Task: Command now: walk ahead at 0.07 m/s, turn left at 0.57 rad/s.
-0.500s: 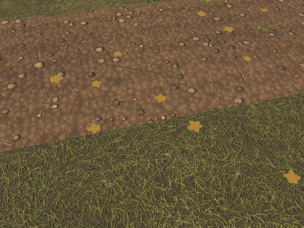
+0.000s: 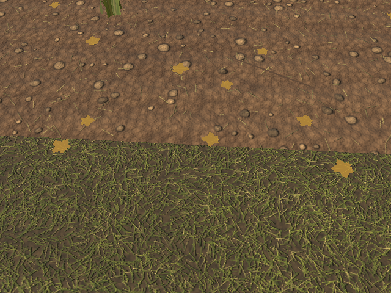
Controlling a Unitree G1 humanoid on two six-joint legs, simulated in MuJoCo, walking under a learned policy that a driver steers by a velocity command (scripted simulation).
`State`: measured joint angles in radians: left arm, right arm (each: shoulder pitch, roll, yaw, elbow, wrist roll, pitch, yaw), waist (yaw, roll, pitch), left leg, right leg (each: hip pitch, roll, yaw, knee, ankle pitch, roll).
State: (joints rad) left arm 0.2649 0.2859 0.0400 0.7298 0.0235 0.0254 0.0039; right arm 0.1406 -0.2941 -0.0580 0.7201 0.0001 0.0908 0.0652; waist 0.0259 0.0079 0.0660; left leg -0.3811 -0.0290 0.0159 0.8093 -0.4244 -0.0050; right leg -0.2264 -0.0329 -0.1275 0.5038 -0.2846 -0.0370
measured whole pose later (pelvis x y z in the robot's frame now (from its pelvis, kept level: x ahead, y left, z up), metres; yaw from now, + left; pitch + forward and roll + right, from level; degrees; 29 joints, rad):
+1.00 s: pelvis +0.40 -0.02 +0.00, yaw -16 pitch +1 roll +1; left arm 0.48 0.28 0.05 0.91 0.02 -0.07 0.02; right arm 0.10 -0.31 -0.07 0.80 -0.06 0.01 0.03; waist 0.07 0.03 -0.01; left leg -0.71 0.08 -0.10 0.82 0.07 -0.03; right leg -0.02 0.16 0.21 0.39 -0.35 -0.14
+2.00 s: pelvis +0.97 -0.09 -0.18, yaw -2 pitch +1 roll -1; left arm 0.35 0.26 0.06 0.93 0.02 -0.09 0.02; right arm 0.18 -0.30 -0.09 0.82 -0.04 0.00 0.04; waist 0.03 0.05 0.03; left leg -0.66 0.06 -0.03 0.97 -0.17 0.02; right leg -0.08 0.02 -0.13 0.29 -0.23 -0.04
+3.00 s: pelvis +1.46 -0.09 -0.19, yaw -21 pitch +0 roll +0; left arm 0.32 0.26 0.07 0.91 0.00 -0.04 -0.01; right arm 0.14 -0.25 -0.04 0.80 -0.05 -0.04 0.01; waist 0.02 0.03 0.06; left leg -0.60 0.12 -0.04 1.04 -0.25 -0.04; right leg -0.16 0.15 0.02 0.34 -0.18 -0.15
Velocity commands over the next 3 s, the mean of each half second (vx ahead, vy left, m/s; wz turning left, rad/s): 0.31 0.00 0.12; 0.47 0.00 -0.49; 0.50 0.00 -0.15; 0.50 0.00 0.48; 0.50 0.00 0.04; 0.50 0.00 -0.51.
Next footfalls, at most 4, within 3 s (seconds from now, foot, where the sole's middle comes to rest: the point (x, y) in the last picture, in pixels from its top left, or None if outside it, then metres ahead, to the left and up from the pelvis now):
0.08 left None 0.03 0.10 -0.77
0.60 right None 0.31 -0.05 -0.77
1.28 left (206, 225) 0.79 0.02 -0.96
1.72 right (253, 190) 0.96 -0.19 -0.96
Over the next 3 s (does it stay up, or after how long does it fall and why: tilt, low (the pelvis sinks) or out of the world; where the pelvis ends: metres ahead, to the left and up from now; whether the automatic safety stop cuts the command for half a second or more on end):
stays up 1.46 -0.09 -0.19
